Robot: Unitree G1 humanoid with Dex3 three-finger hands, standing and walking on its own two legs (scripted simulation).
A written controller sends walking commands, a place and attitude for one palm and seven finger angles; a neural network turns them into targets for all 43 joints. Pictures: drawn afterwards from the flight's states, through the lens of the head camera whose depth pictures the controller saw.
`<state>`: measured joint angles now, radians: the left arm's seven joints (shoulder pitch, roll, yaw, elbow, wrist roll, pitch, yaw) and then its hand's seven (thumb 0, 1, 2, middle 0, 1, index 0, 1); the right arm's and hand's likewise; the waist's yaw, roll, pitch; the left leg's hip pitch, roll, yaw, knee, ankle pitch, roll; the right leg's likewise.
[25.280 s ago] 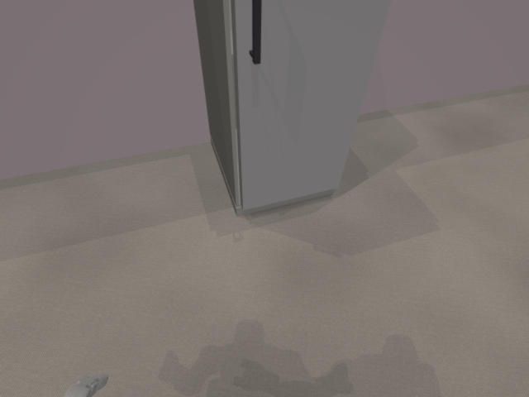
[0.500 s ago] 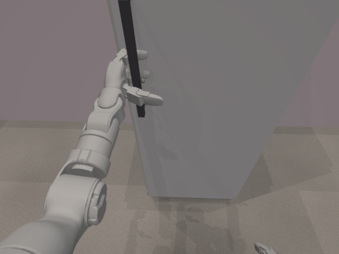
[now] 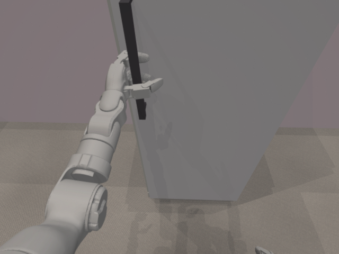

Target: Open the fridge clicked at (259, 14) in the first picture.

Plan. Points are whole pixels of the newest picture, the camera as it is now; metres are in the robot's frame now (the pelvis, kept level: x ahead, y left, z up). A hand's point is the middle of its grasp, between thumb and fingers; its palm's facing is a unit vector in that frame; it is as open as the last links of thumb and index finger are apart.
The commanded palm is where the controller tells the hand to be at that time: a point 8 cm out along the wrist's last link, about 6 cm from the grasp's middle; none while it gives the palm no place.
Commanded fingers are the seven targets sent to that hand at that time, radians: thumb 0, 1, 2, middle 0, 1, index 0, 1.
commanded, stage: grip the handle and tug to test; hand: left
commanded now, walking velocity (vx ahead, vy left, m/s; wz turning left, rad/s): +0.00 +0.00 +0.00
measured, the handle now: (137, 67) +0.51 +0.10 +0.20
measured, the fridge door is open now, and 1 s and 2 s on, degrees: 0 0 16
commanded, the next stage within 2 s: pull the door a little, standing still in 0.94 s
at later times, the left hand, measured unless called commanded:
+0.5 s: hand (143, 82) +0.45 +0.08 +0.19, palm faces -0.02 -1.00 -0.01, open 5.5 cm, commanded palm +0.43 +0.12 +0.19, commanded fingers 0.00 0.90 0.90 -0.45 -1.40 -0.45 -1.40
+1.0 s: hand (143, 85) +0.44 +0.07 +0.19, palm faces -0.03 -1.00 +0.00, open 5.9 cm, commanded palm +0.39 +0.12 +0.19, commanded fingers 0.00 0.90 0.90 -0.45 -1.40 -0.45 -1.40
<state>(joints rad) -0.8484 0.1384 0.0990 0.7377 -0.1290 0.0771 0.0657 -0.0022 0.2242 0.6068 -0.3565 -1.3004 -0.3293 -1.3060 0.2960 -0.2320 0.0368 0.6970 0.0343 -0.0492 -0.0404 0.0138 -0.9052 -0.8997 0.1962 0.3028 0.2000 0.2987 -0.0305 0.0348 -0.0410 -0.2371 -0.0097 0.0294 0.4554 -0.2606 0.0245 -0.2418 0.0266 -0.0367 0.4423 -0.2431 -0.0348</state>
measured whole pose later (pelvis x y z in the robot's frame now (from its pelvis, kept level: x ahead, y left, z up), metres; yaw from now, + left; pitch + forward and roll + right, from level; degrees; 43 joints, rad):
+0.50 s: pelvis +0.01 -0.01 +0.00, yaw +1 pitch +2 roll +0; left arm -0.85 0.13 0.09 0.70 -0.13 0.12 0.05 0.01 0.75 0.82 -0.40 -1.37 -0.38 -1.39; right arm 0.26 -0.23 0.05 0.68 0.03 -0.02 -0.05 0.01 -0.91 -0.90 0.20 0.30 0.20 0.30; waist -0.02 0.03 -0.04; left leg -0.23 -0.01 0.01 0.45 -0.26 0.02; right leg -0.23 0.03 -0.06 0.44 -0.25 -0.04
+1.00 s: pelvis +0.03 -0.01 +0.00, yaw -1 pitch +2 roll +0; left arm -0.61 0.13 0.11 0.39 -0.14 0.20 0.05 0.01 0.79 0.80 -0.29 -1.38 -0.26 -1.35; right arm 0.27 -0.24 0.03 0.64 0.04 0.00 -0.03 0.02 -0.91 -0.90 0.20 0.30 0.20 0.30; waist -0.03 0.04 -0.06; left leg -0.16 0.00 0.05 0.40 -0.27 0.02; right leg -0.17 0.04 -0.01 0.40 -0.26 -0.04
